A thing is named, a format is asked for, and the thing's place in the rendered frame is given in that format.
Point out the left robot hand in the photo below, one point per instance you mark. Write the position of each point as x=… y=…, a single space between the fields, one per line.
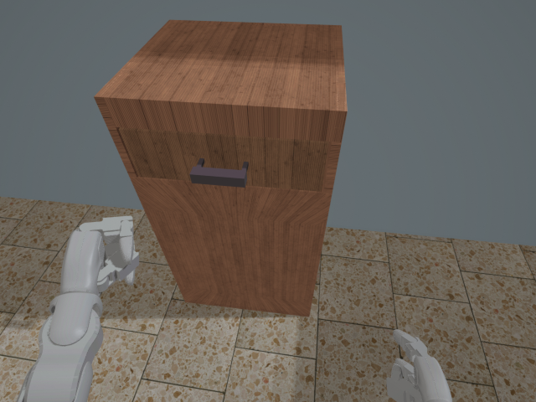
x=85 y=255

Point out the left robot forearm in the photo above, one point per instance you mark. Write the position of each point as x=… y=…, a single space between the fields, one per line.
x=68 y=342

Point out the right robot hand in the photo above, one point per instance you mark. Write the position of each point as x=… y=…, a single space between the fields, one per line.
x=424 y=381

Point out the cabinet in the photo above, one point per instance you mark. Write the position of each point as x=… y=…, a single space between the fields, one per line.
x=253 y=248

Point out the drawer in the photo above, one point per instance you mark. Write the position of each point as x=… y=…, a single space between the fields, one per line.
x=273 y=162

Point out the handle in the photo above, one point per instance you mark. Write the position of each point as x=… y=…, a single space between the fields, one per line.
x=219 y=176

